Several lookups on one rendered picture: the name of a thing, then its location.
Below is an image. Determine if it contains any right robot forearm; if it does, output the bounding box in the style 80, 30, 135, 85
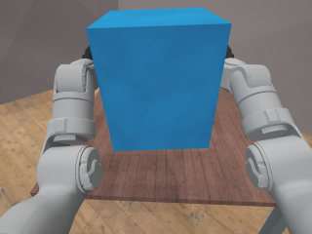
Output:
220, 58, 312, 152

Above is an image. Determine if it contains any robot right hand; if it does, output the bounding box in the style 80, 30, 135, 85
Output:
225, 45, 234, 59

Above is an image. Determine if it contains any robot left hand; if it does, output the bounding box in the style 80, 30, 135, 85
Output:
82, 46, 93, 60

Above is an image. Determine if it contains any left robot forearm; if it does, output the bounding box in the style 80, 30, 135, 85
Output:
36, 58, 99, 185

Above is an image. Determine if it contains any left robot upper arm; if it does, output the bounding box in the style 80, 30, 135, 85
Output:
0, 145, 103, 234

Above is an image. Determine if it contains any table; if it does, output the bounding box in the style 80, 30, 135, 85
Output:
30, 89, 287, 234

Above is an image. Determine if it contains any carton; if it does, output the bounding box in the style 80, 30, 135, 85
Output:
86, 7, 232, 151

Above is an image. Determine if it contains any right robot upper arm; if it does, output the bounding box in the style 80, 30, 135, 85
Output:
246, 135, 312, 234

